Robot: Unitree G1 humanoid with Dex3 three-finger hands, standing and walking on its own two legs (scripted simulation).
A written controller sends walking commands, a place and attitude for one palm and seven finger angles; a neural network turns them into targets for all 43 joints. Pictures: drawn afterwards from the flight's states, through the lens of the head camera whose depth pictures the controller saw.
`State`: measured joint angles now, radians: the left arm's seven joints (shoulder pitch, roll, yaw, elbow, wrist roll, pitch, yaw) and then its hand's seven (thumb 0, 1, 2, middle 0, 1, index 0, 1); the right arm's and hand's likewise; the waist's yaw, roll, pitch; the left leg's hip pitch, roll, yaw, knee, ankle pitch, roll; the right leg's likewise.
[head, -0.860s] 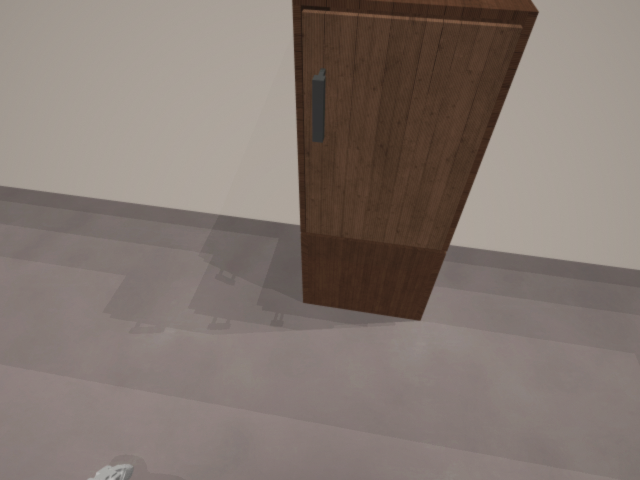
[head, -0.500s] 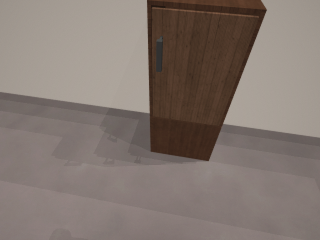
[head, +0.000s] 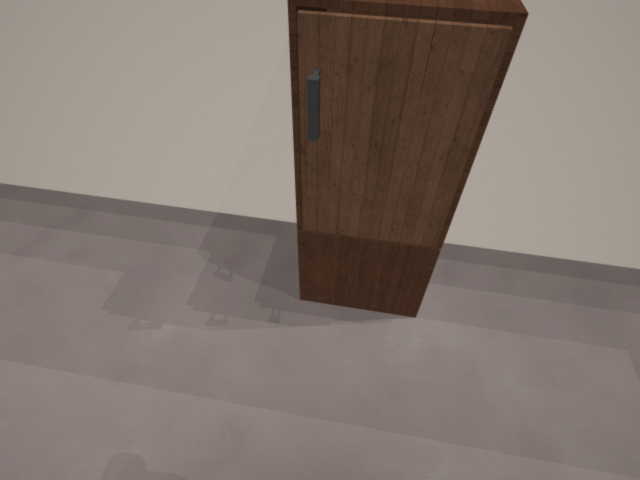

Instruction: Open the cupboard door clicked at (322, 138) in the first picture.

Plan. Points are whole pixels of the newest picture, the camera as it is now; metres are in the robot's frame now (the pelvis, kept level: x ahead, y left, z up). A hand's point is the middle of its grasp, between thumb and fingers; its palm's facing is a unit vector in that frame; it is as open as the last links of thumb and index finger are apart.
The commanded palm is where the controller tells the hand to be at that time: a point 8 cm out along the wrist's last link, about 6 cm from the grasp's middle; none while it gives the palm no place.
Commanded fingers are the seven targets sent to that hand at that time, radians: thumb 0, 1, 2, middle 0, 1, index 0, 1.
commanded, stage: look at it before walking up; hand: left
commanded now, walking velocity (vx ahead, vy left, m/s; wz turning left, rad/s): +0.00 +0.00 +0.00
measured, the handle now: (315, 104) +0.83 +0.06 +0.06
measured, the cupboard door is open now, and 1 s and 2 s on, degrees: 0 0 0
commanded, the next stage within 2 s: turn to face it in 0.58 s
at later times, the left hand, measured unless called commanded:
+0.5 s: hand out of the picture +0.08 +0.24 -0.16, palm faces -0.03 -0.94 -0.33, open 7.4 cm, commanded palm none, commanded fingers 0.00 0.90 0.90 -0.20 -0.30 -0.20 -0.30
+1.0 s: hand out of the picture +0.08 +0.21 -0.17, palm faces -0.07 -0.95 -0.29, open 7.4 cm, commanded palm none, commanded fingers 0.00 0.90 0.90 -0.20 -0.30 -0.20 -0.30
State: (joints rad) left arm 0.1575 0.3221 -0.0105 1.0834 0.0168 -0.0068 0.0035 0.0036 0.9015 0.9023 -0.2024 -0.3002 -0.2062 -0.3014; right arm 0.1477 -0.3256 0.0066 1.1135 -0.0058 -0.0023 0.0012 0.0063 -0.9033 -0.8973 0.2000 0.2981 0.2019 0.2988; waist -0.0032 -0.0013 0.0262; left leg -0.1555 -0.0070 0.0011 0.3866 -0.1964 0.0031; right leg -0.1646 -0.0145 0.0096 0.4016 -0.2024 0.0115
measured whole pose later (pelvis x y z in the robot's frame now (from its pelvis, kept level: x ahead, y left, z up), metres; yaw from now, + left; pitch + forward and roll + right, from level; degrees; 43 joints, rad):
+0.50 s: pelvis +0.01 +0.00 +0.00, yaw +0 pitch -2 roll +0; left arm 0.15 0.32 -0.01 1.08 0.02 -0.01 0.00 0.00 0.90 0.90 -0.20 -0.30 -0.21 -0.30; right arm 0.12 -0.33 0.01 1.11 0.00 -0.01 0.00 0.01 -0.90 -0.90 0.20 0.30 0.20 0.30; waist 0.00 0.00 0.03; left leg -0.14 0.00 0.00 0.36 -0.20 0.00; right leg -0.15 -0.01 0.01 0.38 -0.21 0.00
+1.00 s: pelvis +0.01 -0.01 +0.00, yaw -4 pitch -1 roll +0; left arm 0.18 0.28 0.00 1.06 0.02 0.02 0.01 0.00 0.90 0.90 -0.20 -0.30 -0.20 -0.30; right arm 0.14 -0.28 0.01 1.08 -0.01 0.01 -0.02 0.00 -0.91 -0.90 0.20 0.30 0.20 0.30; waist 0.00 0.00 0.03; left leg -0.16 0.03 0.05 0.43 -0.24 -0.01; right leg -0.19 0.02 0.06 0.45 -0.23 0.00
